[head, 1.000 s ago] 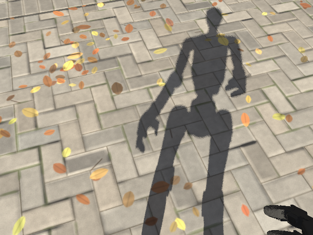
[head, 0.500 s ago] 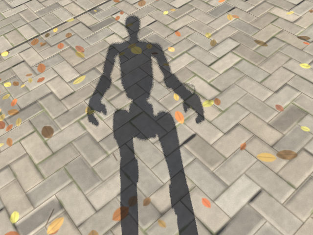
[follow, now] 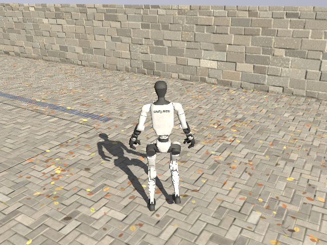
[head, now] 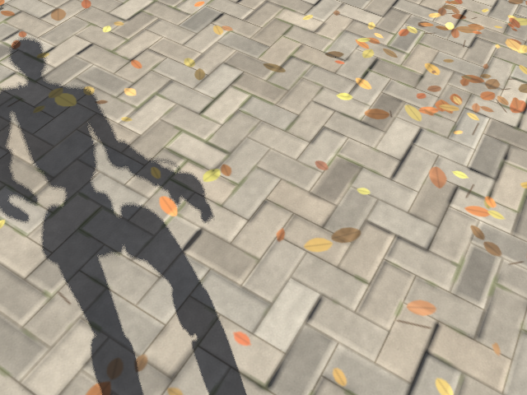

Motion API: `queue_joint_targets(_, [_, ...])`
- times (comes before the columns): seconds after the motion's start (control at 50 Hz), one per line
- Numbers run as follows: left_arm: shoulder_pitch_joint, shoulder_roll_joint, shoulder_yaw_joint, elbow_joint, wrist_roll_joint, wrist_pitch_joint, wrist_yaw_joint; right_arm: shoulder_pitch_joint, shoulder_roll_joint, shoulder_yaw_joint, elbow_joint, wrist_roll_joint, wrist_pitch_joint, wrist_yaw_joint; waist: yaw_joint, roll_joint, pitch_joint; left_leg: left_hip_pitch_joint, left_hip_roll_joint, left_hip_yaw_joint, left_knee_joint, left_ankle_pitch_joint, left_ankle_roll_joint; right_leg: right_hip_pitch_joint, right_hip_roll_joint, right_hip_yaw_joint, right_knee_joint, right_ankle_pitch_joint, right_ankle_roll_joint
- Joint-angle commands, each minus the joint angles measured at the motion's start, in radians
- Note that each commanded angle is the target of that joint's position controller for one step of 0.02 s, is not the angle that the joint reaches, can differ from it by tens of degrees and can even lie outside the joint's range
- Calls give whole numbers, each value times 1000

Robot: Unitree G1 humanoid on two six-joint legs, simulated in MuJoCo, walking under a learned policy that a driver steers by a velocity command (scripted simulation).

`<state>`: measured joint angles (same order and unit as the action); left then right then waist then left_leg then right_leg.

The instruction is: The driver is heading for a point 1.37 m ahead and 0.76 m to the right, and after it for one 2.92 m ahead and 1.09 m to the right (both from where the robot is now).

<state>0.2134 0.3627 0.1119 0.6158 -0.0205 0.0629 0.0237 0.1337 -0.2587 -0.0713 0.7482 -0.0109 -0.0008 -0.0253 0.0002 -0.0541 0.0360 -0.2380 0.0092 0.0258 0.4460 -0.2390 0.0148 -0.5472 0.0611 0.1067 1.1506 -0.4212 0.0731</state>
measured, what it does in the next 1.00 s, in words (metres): steps on the spot, turning right: right foot, then left foot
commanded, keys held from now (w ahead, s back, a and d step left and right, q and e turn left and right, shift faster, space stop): e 0.72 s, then w+e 0.14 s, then w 0.14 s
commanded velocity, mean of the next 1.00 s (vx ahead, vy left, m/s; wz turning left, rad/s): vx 0.06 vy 0.00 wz -0.58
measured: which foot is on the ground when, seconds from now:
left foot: down 0.00-0.24, up 0.26-0.74, down 0.76-1.00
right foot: up 0.00-0.22, down 0.24-0.76, up 0.78-1.00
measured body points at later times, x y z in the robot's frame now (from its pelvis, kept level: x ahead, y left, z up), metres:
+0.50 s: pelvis -0.01 -0.06 +0.00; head +0.02 -0.11 +0.45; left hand +0.22 +0.17 -0.06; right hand +0.06 -0.39 -0.11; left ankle +0.04 +0.10 -0.67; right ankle -0.02 -0.15 -0.74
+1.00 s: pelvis +0.04 -0.06 +0.01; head +0.06 -0.05 +0.46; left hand +0.33 +0.09 -0.09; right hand -0.05 -0.34 -0.09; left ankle +0.07 +0.07 -0.74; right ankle -0.02 -0.21 -0.67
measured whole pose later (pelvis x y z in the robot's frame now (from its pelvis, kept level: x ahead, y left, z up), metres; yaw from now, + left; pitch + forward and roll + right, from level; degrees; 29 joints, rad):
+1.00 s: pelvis +0.04 -0.06 +0.01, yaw -34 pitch +2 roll +0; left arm 0.23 0.34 0.08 0.62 -0.01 0.01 0.00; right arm 0.31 -0.27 -0.06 0.74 0.00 -0.05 -0.02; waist -0.05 -0.03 -0.01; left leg -0.12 0.02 0.02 0.34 -0.25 0.01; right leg -0.57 -0.01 0.08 1.00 -0.27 0.05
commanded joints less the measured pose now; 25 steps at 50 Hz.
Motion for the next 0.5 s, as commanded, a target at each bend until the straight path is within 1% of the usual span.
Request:
queue_joint_targets(0.02, [-57, 43, 7, -99, -7, -10, -4, -19, -156, -34, -71, -4, 1, -18, -30, 210, -68, 193, 244, -153, -131, 378, 208, -126, -56, -43, -41, 36, 36])
queue_joint_targets(0.06, [-77, 30, -3, -115, 0, -11, -10, -4, -183, -42, -69, -3, 8, -17, -46, 220, -90, 221, 267, -130, -125, 388, 215, -81, -86, -65, -146, 26, 38])
queue_joint_targets(0.1, [-82, 18, -11, -126, 5, -12, -19, -17, -211, -52, -73, 3, 13, -9, -48, 230, -99, 187, 280, -92, -125, 400, 212, 10, -102, -102, -251, 18, 26])
queue_joint_targets(0.16, [-60, 38, -5, -127, 1, -7, -30, -21, -232, -59, -71, 18, 13, 5, -39, 246, -101, 155, 299, -62, -105, 403, 199, 114, -93, -149, -384, 37, -4])
queue_joint_targets(0.18, [-49, 42, -2, -127, 0, -4, -33, -21, -236, -60, -69, 26, 11, 8, -31, 246, -100, 155, 306, -59, -88, 393, 187, 142, -89, -155, -441, 56, -21])
queue_joint_targets(0.2, [-26, 41, 2, -122, -1, -1, -37, -31, -238, -61, -67, 37, 9, 10, -11, 239, -100, 145, 306, -44, -56, 379, 167, 189, -82, -167, -527, 108, -43])
queue_joint_targets(0.22, [14, 40, 7, -108, 1, -1, -39, -39, -229, -59, -63, 48, 7, 10, 17, 225, -106, 116, 291, -14, -1, 341, 131, 270, -61, -186, -645, 197, -73])
queue_joint_targets(0.24, [57, 66, 20, -92, 4, -2, -31, 11, -190, -49, -41, 46, 3, 14, 26, 158, -120, 40, 253, 39, 100, 250, 68, 399, -49, -155, -738, 309, -108])
queue_joint_targets(0.26, [96, 169, 49, -100, 3, -7, -16, 34, -131, -31, -52, 7, 2, 19, 17, -92, -136, -189, 151, 135, 371, -60, -30, 581, -237, 121, -784, 638, -181])
queue_joint_targets(0.28, [88, 246, 54, -127, 33, -26, -17, -52, -104, -16, -121, -21, -2, 10, 29, -284, -145, -438, 9, 65, 599, -442, -85, 583, -453, 440, -779, 812, -397])
queue_joint_targets(0.3, [101, 182, 38, -123, 49, -51, -28, -104, -160, -34, -121, -5, -2, 3, 84, -149, -191, -443, 20, -63, 746, -439, -81, 548, -444, 411, -806, 728, -441])
queue_joint_targets(0.32, [58, 155, 23, -111, 45, -65, -27, -100, -174, -40, -116, 14, 1, 1, 49, -116, -148, -442, 37, -86, 771, -354, -64, 499, -386, 318, -809, 642, -386])
queue_joint_targets(0.34, [3, 132, 19, -111, 26, -68, -21, -72, -175, -45, -93, 13, 4, -5, 19, -64, -123, -437, 51, -94, 738, -265, -61, 471, -323, 255, -808, 540, -326])
queue_joint_targets(0.36, [-41, 110, 9, -116, 9, -64, -15, -62, -184, -48, -86, 5, 8, -10, 3, -69, -105, -429, 53, -96, 708, -201, -66, 442, -294, 226, -808, 524, -295])
queue_joint_targets(0.38, [-59, 104, 1, -122, 11, -60, -8, -48, -181, -49, -80, 0, 8, -8, -10, -84, -110, -385, 36, -86, 721, -153, -76, 402, -269, 206, -809, 555, -290])
queue_joint_targets(0.42, [-60, 101, -3, -124, 21, -57, -1, -24, -162, -45, -72, 5, 6, -3, -18, -79, -134, -352, 13, -82, 696, -99, -89, 396, -249, 196, -810, 560, -295])
queue_joint_targets(0.46, [-45, 104, -2, -118, 19, -56, 4, -41, -146, -38, -77, 8, 6, -4, -5, -77, -128, -356, 2, -88, 595, -84, -98, 416, -240, 214, -807, 523, -297])
queue_joint_targets(0.5, [-35, 114, 2, -113, 16, -52, 8, -65, -137, -33, -87, 8, 4, -3, 8, -85, -121, -346, -7, -100, 496, -85, -104, 425, -236, 248, -799, 466, -299])
Keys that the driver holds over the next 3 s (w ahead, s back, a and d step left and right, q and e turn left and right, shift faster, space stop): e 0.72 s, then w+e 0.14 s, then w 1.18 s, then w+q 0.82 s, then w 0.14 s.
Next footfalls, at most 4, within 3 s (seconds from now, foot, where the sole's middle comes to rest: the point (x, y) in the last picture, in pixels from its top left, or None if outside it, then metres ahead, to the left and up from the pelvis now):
0.24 right None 0.02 -0.16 -0.78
0.76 left None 0.10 0.04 -0.78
1.18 right None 0.07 -0.28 -0.78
1.68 left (383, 388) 0.49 -0.31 -0.78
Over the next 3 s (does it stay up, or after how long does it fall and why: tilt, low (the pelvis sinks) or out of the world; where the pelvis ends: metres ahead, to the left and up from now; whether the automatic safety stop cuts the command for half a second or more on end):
stays up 0.91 -0.61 0.01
